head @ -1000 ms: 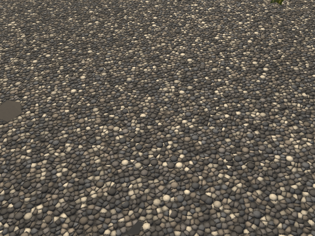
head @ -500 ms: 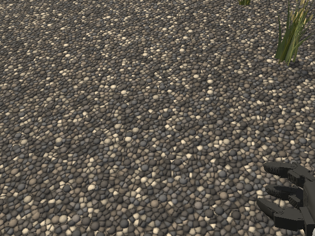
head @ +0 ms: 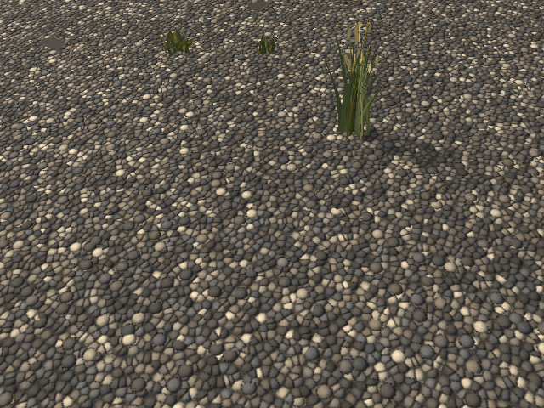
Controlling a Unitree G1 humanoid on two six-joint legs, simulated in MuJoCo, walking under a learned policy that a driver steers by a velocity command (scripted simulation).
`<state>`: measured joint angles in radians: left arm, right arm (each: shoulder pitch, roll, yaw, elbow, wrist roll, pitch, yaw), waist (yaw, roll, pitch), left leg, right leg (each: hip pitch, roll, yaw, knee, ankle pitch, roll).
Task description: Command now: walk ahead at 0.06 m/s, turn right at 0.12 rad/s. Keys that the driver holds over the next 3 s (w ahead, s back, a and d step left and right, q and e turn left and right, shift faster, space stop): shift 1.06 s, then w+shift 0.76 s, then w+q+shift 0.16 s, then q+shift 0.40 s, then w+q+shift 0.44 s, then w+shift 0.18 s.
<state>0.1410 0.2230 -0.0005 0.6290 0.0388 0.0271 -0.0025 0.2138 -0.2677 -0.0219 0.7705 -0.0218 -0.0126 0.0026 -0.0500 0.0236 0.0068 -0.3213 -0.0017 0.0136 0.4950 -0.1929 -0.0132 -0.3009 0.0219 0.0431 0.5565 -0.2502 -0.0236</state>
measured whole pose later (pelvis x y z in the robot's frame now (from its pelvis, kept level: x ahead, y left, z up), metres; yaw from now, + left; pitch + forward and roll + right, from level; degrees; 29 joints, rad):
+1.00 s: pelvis +0.04 +0.01 +0.00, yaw +0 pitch -1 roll +0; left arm 0.27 0.19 0.04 0.88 0.01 -0.01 0.04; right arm 0.16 -0.21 -0.03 1.05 0.00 0.00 -0.04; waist -0.02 0.00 0.03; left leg -0.25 0.01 0.01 0.51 -0.25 0.00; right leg -0.20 0.03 0.04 0.51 -0.30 -0.01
